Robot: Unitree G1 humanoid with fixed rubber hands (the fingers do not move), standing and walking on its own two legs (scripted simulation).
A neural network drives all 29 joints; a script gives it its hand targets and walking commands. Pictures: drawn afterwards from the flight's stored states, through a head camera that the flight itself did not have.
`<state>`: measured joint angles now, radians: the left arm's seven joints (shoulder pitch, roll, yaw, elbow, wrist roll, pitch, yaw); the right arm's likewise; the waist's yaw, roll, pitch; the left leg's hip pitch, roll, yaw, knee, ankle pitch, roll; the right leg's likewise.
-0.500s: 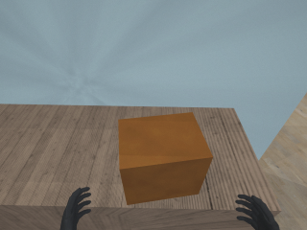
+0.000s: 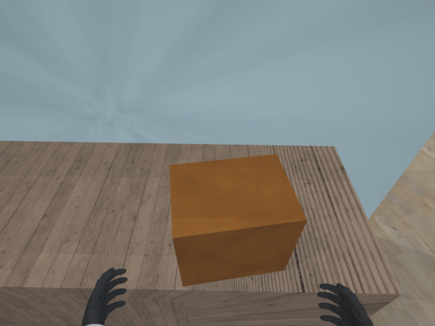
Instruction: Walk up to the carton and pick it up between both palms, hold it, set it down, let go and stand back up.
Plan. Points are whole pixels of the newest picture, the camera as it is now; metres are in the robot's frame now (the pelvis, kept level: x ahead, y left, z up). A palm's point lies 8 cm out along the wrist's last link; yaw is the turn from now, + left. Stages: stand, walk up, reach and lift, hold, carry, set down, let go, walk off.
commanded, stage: set down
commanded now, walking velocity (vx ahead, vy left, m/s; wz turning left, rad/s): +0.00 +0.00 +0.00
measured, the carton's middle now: (229, 220) +0.35 +0.00 -0.02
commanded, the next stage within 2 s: let go in 0.42 s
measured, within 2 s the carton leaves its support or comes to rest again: neither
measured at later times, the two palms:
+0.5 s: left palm out of the picture +0.15 +0.24 -0.06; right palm out of the picture +0.15 -0.22 -0.07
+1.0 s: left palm out of the picture +0.14 +0.26 -0.07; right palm out of the picture +0.14 -0.21 -0.08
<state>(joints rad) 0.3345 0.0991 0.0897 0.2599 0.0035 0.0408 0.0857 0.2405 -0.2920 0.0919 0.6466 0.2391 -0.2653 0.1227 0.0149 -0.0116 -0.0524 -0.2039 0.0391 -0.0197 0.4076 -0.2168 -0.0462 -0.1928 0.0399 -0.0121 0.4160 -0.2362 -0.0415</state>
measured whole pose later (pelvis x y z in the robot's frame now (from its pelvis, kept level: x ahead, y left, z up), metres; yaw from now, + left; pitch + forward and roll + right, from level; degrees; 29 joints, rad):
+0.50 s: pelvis +0.00 +0.00 +0.00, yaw +0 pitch +0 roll +0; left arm 0.32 0.16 0.09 0.34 0.00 0.06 0.00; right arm 0.24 -0.24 0.09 0.65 0.15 -0.29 0.04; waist 0.01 -0.01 0.00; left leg -0.19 0.04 -0.02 0.41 -0.22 -0.04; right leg -0.18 0.04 -0.01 0.42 -0.24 -0.04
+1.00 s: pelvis +0.00 +0.00 +0.00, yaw +1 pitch -1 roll +0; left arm 0.26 0.22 0.09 0.46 0.00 0.04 -0.03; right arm 0.24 -0.22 0.09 0.65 0.02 -0.16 -0.02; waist 0.01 -0.01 0.02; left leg -0.18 0.04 -0.03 0.43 -0.23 -0.04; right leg -0.16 0.04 -0.02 0.42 -0.24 -0.03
